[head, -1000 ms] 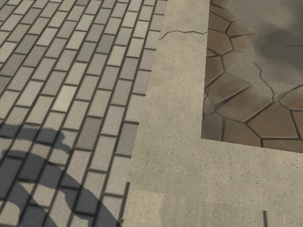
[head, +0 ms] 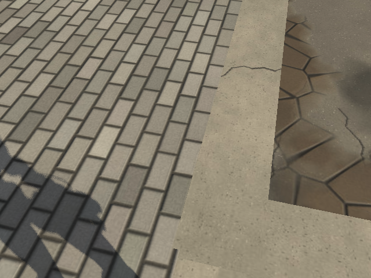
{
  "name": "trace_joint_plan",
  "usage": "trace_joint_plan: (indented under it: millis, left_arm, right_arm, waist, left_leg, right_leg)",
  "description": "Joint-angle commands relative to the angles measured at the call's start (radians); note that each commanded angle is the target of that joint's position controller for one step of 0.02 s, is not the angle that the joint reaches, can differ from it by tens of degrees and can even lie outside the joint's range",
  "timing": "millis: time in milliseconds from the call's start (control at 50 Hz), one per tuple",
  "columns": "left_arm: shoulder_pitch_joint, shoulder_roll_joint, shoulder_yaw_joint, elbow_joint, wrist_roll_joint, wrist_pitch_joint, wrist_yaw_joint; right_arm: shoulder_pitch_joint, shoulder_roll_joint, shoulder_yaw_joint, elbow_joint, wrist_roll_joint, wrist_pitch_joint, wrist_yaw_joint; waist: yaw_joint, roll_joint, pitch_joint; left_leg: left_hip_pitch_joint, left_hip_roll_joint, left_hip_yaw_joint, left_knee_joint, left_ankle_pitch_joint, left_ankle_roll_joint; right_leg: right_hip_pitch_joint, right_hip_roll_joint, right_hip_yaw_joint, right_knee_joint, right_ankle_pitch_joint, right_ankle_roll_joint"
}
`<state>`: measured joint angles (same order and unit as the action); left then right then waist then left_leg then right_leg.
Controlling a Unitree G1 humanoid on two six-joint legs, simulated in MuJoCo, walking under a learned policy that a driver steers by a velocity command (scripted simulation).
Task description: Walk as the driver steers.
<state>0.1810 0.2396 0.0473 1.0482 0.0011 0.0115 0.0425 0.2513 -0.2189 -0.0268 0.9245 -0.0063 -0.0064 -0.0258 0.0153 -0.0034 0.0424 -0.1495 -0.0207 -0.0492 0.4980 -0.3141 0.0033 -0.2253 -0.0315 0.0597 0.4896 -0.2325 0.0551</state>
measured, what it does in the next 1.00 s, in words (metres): walks ahead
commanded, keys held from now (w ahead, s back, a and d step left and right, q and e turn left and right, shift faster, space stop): no key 0.58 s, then w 0.42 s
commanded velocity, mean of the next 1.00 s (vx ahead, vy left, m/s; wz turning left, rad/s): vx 0.11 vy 0.00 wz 0.00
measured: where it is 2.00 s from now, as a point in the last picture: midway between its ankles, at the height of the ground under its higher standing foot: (198, 243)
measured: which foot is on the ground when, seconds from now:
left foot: down 0.00-0.82, up 0.84-1.00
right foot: down 0.00-1.00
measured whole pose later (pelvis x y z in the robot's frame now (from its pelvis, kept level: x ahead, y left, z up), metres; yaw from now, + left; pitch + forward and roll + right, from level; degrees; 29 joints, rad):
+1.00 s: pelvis +0.10 -0.04 +0.01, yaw +0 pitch +1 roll +1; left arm 0.47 0.18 0.01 1.11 0.00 -0.10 -0.01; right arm 0.23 -0.26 -0.05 0.97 0.03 -0.09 0.00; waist 0.05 0.03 -0.02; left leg -0.52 0.06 0.01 1.07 -0.24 0.07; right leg -0.04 0.03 -0.02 0.31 -0.28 -0.04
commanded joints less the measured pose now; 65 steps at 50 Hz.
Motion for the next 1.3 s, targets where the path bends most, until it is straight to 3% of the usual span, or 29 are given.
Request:
trace_joint_plan:
  millis: [20,580,620,660,680,720,760,780,800,820,840,860,880,900,920,940,960,1000,1060,1120,1180,1220,1240,1260,1280,1300]
  left_arm:
    - [0.009,0.107,0.018,-0.015,0.000,-0.007,0.006]
    - [0.078,0.062,-0.005,0.059,-0.003,-0.002,0.010]
    - [0.099,0.047,-0.009,0.070,-0.007,0.000,0.012]
    - [0.086,0.054,-0.006,0.056,-0.011,-0.008,0.012]
    - [0.065,0.041,-0.009,0.040,-0.010,-0.022,0.007]
    - [0.047,0.006,-0.017,0.019,-0.014,-0.059,-0.012]
    - [0.092,-0.001,-0.017,0.019,-0.030,-0.087,-0.030]
    - [0.166,-0.004,-0.014,0.042,-0.034,-0.096,-0.035]
    - [0.248,0.014,-0.005,0.076,-0.028,-0.100,-0.036]
    - [0.371,0.078,0.015,0.106,-0.020,-0.103,-0.035]
    - [0.500,0.228,0.049,0.119,-0.021,-0.112,-0.050]
    - [0.439,0.156,0.022,0.102,-0.003,-0.127,-0.056]
    - [0.353,0.106,0.009,0.070,-0.005,-0.136,-0.056]
    - [0.297,0.086,0.000,0.045,-0.009,-0.140,-0.060]
    - [0.273,0.076,-0.005,0.034,-0.013,-0.137,-0.063]
    - [0.281,0.046,-0.016,0.033,-0.010,-0.131,-0.061]
    - [0.310,0.028,-0.022,0.038,-0.005,-0.123,-0.057]
    - [0.355,0.043,-0.023,0.041,0.000,-0.111,-0.043]
    - [0.350,0.090,-0.017,0.019,0.004,-0.099,-0.025]
    - [0.374,0.118,-0.007,0.016,-0.005,-0.099,-0.018]
    - [0.373,0.124,0.003,0.019,-0.020,-0.097,-0.017]
    - [0.345,0.142,0.013,0.008,-0.016,-0.089,-0.017]
    - [0.329,0.153,0.018,0.002,-0.010,-0.082,-0.018]
    - [0.316,0.144,0.015,-0.007,-0.003,-0.073,-0.019]
    - [0.306,0.123,0.003,-0.033,0.009,-0.071,-0.022]
    - [0.434,-0.039,-0.038,-0.047,0.004,-0.092,-0.034]
  right_arm:
    - [0.031,-0.104,-0.019,-0.015,0.001,-0.009,-0.004]
    - [0.114,-0.070,0.007,0.122,0.006,-0.008,-0.011]
    - [0.138,-0.073,0.005,0.136,0.011,-0.003,-0.016]
    - [0.135,-0.120,-0.010,0.121,0.021,-0.001,-0.022]
    - [0.156,-0.139,-0.017,0.118,0.027,-0.007,-0.022]
    - [0.178,-0.187,-0.038,0.117,0.037,-0.024,-0.018]
    - [0.104,-0.169,-0.036,0.090,0.039,-0.034,-0.012]
    - [0.048,-0.153,-0.031,0.070,0.045,-0.034,-0.008]
    - [0.015,-0.137,-0.027,0.053,0.046,-0.036,-0.005]
    - [-0.001,-0.086,-0.014,0.039,0.036,-0.046,0.001]
    - [0.005,-0.042,-0.005,-0.002,0.038,-0.065,-0.005]
    - [-0.007,-0.081,-0.014,-0.008,0.053,-0.082,-0.003]
    - [-0.008,-0.084,-0.015,-0.007,0.062,-0.095,0.008]
    - [0.003,-0.078,-0.015,0.007,0.054,-0.103,0.015]
    - [-0.015,-0.098,-0.026,0.005,0.044,-0.109,0.018]
    - [-0.040,-0.117,-0.037,-0.001,0.035,-0.111,0.023]
    - [-0.051,-0.111,-0.040,-0.002,0.034,-0.109,0.030]
    - [-0.093,-0.074,-0.034,-0.016,0.031,-0.099,0.040]
    - [-0.248,-0.034,-0.014,-0.078,0.030,-0.095,0.045]
    - [-0.339,-0.048,-0.007,-0.113,0.037,-0.093,0.056]
    - [-0.378,-0.077,-0.010,-0.141,0.040,-0.097,0.068]
    - [-0.323,-0.117,-0.026,-0.137,0.038,-0.103,0.072]
    - [-0.236,-0.147,-0.043,-0.116,0.037,-0.103,0.069]
    - [-0.067,-0.185,-0.068,-0.063,0.041,-0.099,0.063]
    - [0.116,-0.242,-0.088,-0.020,0.036,-0.093,0.053]
    - [0.217,-0.325,-0.103,0.008,0.013,-0.087,0.054]
  waist:
    - [-0.002,0.013,-0.011]
    - [-0.009,0.004,0.019]
    - [-0.012,0.024,0.012]
    - [-0.023,0.072,0.082]
    - [-0.037,0.108,0.112]
    - [-0.048,0.202,0.136]
    - [0.004,0.195,0.165]
    - [0.051,0.170,0.161]
    - [0.079,0.108,0.147]
    - [0.111,-0.077,0.081]
    - [0.131,-0.350,0.015]
    - [0.086,-0.222,0.047]
    - [0.049,-0.132,0.106]
    - [0.029,-0.092,0.100]
    - [0.021,-0.069,0.104]
    - [0.022,-0.075,0.092]
    - [0.028,-0.093,0.075]
    - [0.036,-0.089,0.062]
    - [0.056,-0.072,0.091]
    - [0.068,-0.097,0.112]
    - [0.042,-0.094,0.125]
    - [-0.011,-0.106,0.066]
    - [-0.062,-0.124,-0.004]
    - [-0.143,-0.120,-0.106]
    - [-0.213,-0.060,-0.229]
    - [-0.136,0.234,-0.401]
  left_leg:
    - [-0.085,0.037,-0.027,-0.113,0.175,0.013]
    - [-0.104,0.022,0.003,-0.122,0.123,0.004]
    - [-0.113,0.010,0.004,-0.143,-0.139,0.021]
    - [-0.167,0.058,-0.078,-0.187,-0.444,0.078]
    - [-0.168,0.116,-0.160,-0.229,-0.520,0.113]
    - [-0.166,0.270,-0.367,-0.318,-0.555,0.199]
    - [-0.219,0.290,-0.368,-0.310,-0.485,0.206]
    - [-0.276,0.239,-0.289,-0.259,-0.422,0.168]
    - [-0.324,0.163,-0.191,-0.150,-0.307,0.128]
    - [-0.406,0.061,-0.043,0.150,-0.142,0.074]
    - [-0.570,-0.044,0.066,0.441,-0.199,0.034]
    - [-0.638,0.001,-0.040,0.645,-0.228,0.050]
    - [-0.690,0.049,-0.064,0.725,-0.139,0.075]
    - [-0.686,0.085,-0.050,0.723,-0.045,0.088]
    - [-0.693,0.111,-0.034,0.675,0.027,0.091]
    - [-0.660,0.129,-0.016,0.622,0.077,0.086]
    - [-0.636,0.132,0.008,0.582,0.105,0.076]
    - [-0.638,0.126,0.046,0.506,0.145,0.047]
    - [-0.592,0.104,0.076,0.283,0.234,0.013]
    - [-0.492,0.073,0.104,0.144,0.310,0.010]
    - [-0.466,0.072,0.079,0.069,0.317,0.046]
    - [-0.360,0.041,0.093,0.048,0.277,0.078]
    - [-0.235,0.008,0.115,0.059,0.253,0.098]
    - [-0.025,-0.020,0.130,0.056,0.248,0.126]
    - [0.277,0.118,-0.032,0.068,0.183,0.179]
    - [0.582,0.385,-0.557,-0.078,-0.100,0.347]
  right_leg:
    - [0.065,0.000,-0.009,-0.050,0.157,-0.022]
    - [0.039,0.015,-0.021,-0.058,0.124,-0.031]
    - [0.027,0.055,-0.062,-0.029,-0.102,-0.038]
    - [-0.084,0.086,-0.094,0.050,-0.340,-0.059]
    - [-0.142,0.084,-0.100,0.104,-0.334,-0.066]
    - [-0.189,0.051,-0.103,0.276,-0.196,-0.075]
    - [-0.138,0.016,-0.088,0.217,-0.211,-0.115]
    - [-0.005,0.026,-0.099,0.074,-0.190,-0.131]
    - [0.122,0.041,-0.082,-0.026,-0.133,-0.127]
    - [0.266,-0.091,0.138,-0.133,-0.161,-0.153]
    - [0.372,-0.310,0.576,-0.314,-0.315,-0.291]
    - [0.322,-0.369,0.713,-0.355,-0.373,-0.327]
    - [0.286,-0.351,0.606,-0.342,-0.332,-0.306]
    - [0.272,-0.297,0.478,-0.344,-0.262,-0.276]
    - [0.277,-0.264,0.379,-0.350,-0.150,-0.250]
    - [0.273,-0.222,0.283,-0.357,-0.037,-0.223]
    - [0.282,-0.191,0.215,-0.358,0.060,-0.211]
    - [0.294,-0.173,0.140,-0.358,0.205,-0.218]
    - [0.217,-0.164,0.079,-0.387,0.241,-0.228]
    - [0.165,-0.170,0.043,-0.415,0.226,-0.234]
    - [0.236,-0.213,0.026,-0.391,0.299,-0.219]
    - [0.297,-0.227,0.001,-0.293,0.552,-0.197]
    - [0.305,-0.217,-0.020,-0.178,0.748,-0.182]
    - [0.259,-0.176,-0.051,0.017,0.850,-0.158]
    - [0.048,-0.131,-0.070,0.306,0.635,-0.128]
    - [-0.308,0.075,-0.066,0.711,-0.045,-0.061]
Velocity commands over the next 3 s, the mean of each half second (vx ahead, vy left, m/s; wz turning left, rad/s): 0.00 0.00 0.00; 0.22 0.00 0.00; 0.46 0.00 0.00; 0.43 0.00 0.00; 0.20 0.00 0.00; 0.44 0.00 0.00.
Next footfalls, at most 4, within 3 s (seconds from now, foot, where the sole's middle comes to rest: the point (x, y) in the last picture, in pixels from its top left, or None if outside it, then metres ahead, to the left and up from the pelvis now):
1.28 left None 0.43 0.11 -0.77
1.82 right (227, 218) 0.75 -0.12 -0.77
2.24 left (170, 203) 0.82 0.10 -0.77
2.86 left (168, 149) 1.11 0.12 -0.77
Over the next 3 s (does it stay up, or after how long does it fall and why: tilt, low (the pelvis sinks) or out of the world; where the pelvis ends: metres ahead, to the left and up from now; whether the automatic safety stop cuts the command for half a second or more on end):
stays up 1.00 0.04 0.00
